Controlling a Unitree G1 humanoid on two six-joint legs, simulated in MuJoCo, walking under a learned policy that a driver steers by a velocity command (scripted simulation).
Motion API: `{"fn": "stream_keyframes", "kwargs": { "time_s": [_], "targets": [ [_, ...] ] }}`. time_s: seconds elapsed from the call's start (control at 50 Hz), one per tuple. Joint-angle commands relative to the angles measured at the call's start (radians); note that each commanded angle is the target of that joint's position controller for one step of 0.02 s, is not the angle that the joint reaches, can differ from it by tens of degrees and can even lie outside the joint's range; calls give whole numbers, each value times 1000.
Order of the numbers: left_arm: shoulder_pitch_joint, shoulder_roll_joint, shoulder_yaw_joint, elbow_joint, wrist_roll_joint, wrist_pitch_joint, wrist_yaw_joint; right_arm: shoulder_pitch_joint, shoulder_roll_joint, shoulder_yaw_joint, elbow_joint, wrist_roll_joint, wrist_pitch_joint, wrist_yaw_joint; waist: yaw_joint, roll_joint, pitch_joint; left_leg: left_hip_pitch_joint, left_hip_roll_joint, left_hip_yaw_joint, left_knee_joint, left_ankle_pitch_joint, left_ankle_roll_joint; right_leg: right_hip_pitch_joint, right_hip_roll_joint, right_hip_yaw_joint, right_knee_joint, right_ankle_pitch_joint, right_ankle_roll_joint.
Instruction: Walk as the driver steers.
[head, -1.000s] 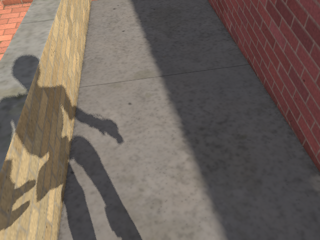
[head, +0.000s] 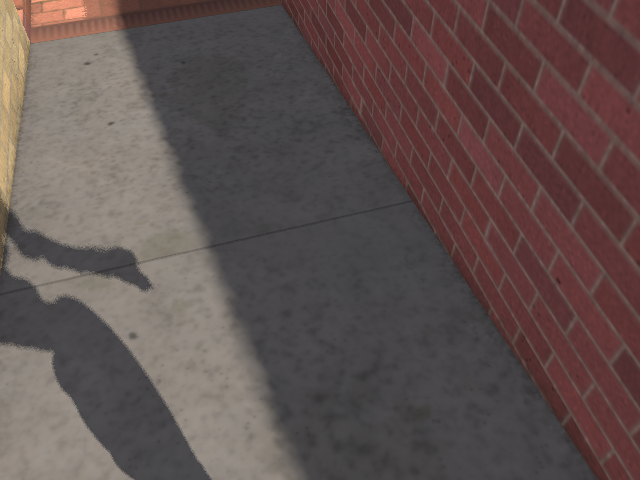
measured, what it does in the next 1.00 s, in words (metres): goes down, turning left: left foot 0.06 m lower, then right foot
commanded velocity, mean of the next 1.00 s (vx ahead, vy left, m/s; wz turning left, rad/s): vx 0.50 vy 0.00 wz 0.45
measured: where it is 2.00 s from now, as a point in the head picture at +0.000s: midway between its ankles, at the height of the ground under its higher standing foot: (220, 327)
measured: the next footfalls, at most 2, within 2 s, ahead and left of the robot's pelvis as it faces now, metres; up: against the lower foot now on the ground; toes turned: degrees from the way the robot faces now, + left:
left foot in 0.12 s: +0.24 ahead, +0.13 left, -0.06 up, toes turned +0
right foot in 0.62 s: +0.52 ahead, -0.03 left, -0.09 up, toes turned +24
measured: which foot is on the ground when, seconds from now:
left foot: up 0.00-0.10, down 0.12-0.62, up 0.64-1.00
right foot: down 0.00-0.14, up 0.16-0.60, down 0.62-1.00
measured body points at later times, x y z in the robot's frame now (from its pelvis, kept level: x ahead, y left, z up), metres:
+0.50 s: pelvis +0.29 +0.06 -0.05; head +0.31 +0.07 +0.40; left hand +0.45 +0.34 -0.12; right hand +0.37 -0.22 -0.16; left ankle +0.21 +0.13 -0.79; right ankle +0.48 -0.08 -0.75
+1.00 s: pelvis +0.55 +0.11 -0.08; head +0.58 +0.12 +0.37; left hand +0.40 +0.35 -0.21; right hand +0.85 +0.00 -0.17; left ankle +0.62 +0.31 -0.79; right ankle +0.49 -0.05 -0.81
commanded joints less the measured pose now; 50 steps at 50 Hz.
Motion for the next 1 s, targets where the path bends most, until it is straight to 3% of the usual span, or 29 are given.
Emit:
{"fn": "stream_keyframes", "kwargs": {
  "time_s": [0.02,0.08,0.1,0.12,0.14,0.16,0.18,0.2,0.22,0.24,0.26,0.28,0.34,0.36,0.42,0.5,0.58,0.6,0.62,0.64,0.66,0.68,0.7,0.72,0.74,0.78,0.84,0.92,1.0],
  "targets": [
    [-26,116,22,-33,-2,-15,11,-43,-69,-8,-74,5,-5,21,-43,-100,59,121,-6,-12,-34,33,39,-163,-260,148,-7,180,-94],
    [18,139,26,-10,13,2,10,-28,-85,-8,-70,9,-1,28,-42,-73,59,82,-16,7,-24,-202,70,-45,-314,172,146,326,-78],
    [6,139,23,-7,14,7,5,55,-106,-19,-46,9,-2,26,-87,-46,23,178,-46,39,-54,-228,90,-39,-282,139,269,460,-62],
    [-3,133,17,-17,22,9,4,189,-158,-41,-2,4,-6,22,-141,7,-68,379,-65,54,-8,-47,111,-95,-212,78,480,513,-27],
    [59,91,0,-32,39,-3,5,312,-224,-51,4,-6,-6,19,-156,140,-213,691,92,-161,99,198,199,-352,-123,2,882,173,37],
    [216,24,-27,-15,49,-30,-12,310,-233,-39,-18,15,11,21,-89,332,-350,951,259,-495,116,398,346,-617,-33,33,1180,-474,102],
    [186,90,-28,-54,-2,-46,-22,406,-263,-68,14,54,35,20,-161,253,-456,1061,321,-744,-74,-234,434,-781,-47,120,1208,-399,124],
    [6,151,-10,-92,-31,-42,-7,349,-213,-61,-13,46,45,5,-186,93,-302,938,270,-724,-164,-566,368,-865,-94,120,1147,-288,118],
    [-108,170,-5,-120,-20,-31,8,232,-176,-41,-47,25,46,-2,-160,-28,-149,734,237,-648,-195,-564,313,-852,-129,106,1046,-189,115],
    [-125,162,-2,-117,15,-18,22,161,-157,-28,-73,6,39,-3,-116,-67,-82,547,205,-573,-205,-404,295,-753,-159,117,951,-142,112],
    [-102,143,0,-117,44,-9,28,122,-154,-27,-83,2,37,-6,-73,-47,-45,423,158,-496,-217,-290,281,-660,-176,129,843,-116,115],
    [-85,125,1,-120,52,-6,30,115,-145,-26,-83,3,35,-9,-50,-8,-35,357,124,-433,-229,-206,265,-600,-186,124,758,-105,116],
    [-158,87,-2,-148,53,-16,32,184,-143,-32,-65,18,29,-28,-76,-15,-49,322,67,-292,-240,52,241,-539,-170,91,538,34,134],
    [-181,67,-8,-164,48,-21,30,194,-171,-43,-56,27,37,-38,-74,12,-61,328,60,-280,-241,34,233,-517,-160,94,435,121,138],
    [-289,55,-12,-182,38,-33,8,249,-153,-45,-36,40,64,-60,-118,17,-54,316,-12,-227,-232,-134,179,-419,-102,82,201,363,132],
    [-392,63,-11,-222,31,-48,-18,305,-127,-47,-22,44,81,-73,-147,15,-17,340,-8,-331,-152,-397,171,-370,-73,124,57,430,118],
    [-334,98,4,-216,26,-70,-18,291,-112,-52,-37,37,89,-77,-102,46,-30,416,-14,-429,21,-404,152,-287,-89,142,-37,317,72],
    [-260,110,11,-197,35,-74,-14,281,-79,-43,-46,38,87,-71,-69,21,-75,365,-52,-395,130,-446,127,-147,-131,140,-33,380,49],
    [-101,153,25,-172,49,-77,-8,263,-27,-25,-70,33,78,-61,0,-80,-184,189,-124,-291,413,-620,86,131,-269,238,49,529,-1],
    [7,184,27,-170,40,-61,-5,407,13,-12,-51,12,71,-57,-37,-260,-270,-44,-222,-174,713,-1111,33,381,-452,439,156,796,-85],
    [91,276,58,-123,1,-41,-13,507,-57,-12,-90,46,52,-49,-44,-381,-345,-255,-178,-99,888,-1063,-4,474,-639,775,97,426,-269],
    [49,203,52,-133,4,-32,-9,407,-114,-26,-83,72,58,-58,-9,-257,-254,-354,-97,-94,949,-919,-23,390,-575,805,-11,27,-249],
    [-17,128,27,-148,15,-28,-7,259,-160,-40,-100,56,72,-62,17,-135,-101,-345,-60,-78,897,-803,-17,221,-491,642,-63,-73,-179],
    [-86,105,9,-159,32,-27,-13,194,-151,-48,-108,38,86,-65,-4,-73,-4,-277,-39,-75,840,-729,-19,42,-434,530,-109,-1,-147],
    [-136,94,4,-156,34,-29,-18,185,-129,-50,-119,28,92,-66,-40,-93,48,-221,-20,-88,753,-683,-19,-69,-386,443,-137,97,-128],
    [-151,93,7,-135,33,-42,-18,191,-75,-44,-132,24,95,-61,-67,-160,42,-133,6,-60,637,-614,-18,-136,-338,284,-191,286,-96],
    [-130,116,19,-91,32,-48,-11,163,-44,-39,-149,20,79,-50,-69,-129,-13,-124,8,-47,467,-445,-15,-74,-333,145,-194,572,-94],
    [-121,110,6,-36,16,-40,6,57,-12,-31,-169,24,63,-25,-30,-115,-11,15,-32,28,167,-85,2,-96,-271,-30,-192,523,-36],
    [-65,145,13,11,-2,-33,4,-58,-24,-32,-226,31,70,5,2,-101,38,19,-37,35,43,-101,37,-3,-318,-49,-133,431,-22]
  ]
}}
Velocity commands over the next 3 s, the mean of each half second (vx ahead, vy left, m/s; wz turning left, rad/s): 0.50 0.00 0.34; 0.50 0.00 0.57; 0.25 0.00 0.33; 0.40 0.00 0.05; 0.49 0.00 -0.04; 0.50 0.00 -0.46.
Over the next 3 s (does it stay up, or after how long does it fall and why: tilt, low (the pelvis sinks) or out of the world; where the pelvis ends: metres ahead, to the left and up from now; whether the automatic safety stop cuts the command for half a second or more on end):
stays up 1.34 0.68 -0.23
